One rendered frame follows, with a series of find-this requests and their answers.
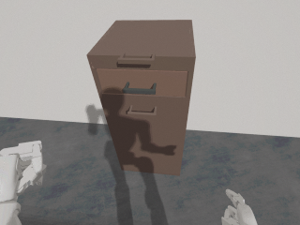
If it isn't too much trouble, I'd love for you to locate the drawer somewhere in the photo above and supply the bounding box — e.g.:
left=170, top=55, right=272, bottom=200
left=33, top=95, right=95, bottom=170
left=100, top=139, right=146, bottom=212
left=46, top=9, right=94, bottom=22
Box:
left=97, top=68, right=188, bottom=97

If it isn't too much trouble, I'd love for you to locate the robot right hand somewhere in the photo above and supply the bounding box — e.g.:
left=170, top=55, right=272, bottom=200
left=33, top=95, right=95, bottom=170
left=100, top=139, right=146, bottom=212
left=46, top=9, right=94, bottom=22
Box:
left=221, top=189, right=258, bottom=225

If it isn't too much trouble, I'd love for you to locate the left robot forearm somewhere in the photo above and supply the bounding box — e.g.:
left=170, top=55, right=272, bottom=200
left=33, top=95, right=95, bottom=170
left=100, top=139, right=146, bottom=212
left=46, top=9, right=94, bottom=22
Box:
left=0, top=201, right=22, bottom=225

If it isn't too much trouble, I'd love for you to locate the cabinet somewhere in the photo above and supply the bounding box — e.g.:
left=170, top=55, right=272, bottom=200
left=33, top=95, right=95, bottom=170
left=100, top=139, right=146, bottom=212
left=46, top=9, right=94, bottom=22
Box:
left=86, top=20, right=196, bottom=176

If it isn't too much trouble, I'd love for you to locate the robot left hand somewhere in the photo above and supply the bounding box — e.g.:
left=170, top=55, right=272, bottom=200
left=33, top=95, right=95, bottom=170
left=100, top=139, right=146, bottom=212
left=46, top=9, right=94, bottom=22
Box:
left=0, top=141, right=47, bottom=202

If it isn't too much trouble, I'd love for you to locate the handle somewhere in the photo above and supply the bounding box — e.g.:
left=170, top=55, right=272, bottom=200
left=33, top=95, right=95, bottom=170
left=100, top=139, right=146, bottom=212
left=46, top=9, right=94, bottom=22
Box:
left=127, top=112, right=157, bottom=118
left=123, top=82, right=157, bottom=95
left=117, top=57, right=155, bottom=65

